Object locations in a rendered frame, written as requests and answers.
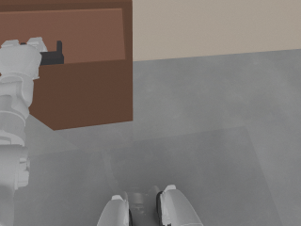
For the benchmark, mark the robot right foot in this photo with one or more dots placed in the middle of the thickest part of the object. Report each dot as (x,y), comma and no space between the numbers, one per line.
(159,209)

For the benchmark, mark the robot right shin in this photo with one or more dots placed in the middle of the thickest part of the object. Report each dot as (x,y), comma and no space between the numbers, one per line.
(166,220)

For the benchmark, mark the robot left forearm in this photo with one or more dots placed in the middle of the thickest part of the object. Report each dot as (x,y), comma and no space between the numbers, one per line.
(16,95)

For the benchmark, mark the cabinet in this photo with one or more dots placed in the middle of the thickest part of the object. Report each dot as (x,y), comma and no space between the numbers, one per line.
(82,94)

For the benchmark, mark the handle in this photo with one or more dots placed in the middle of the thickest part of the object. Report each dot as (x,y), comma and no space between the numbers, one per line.
(52,57)

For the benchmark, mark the robot left upper arm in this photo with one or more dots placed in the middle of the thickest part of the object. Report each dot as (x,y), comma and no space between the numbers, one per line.
(14,173)

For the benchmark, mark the robot left hand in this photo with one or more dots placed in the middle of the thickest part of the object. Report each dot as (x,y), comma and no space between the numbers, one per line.
(22,58)

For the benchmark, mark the drawer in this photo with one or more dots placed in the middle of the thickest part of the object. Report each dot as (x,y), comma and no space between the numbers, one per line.
(87,35)

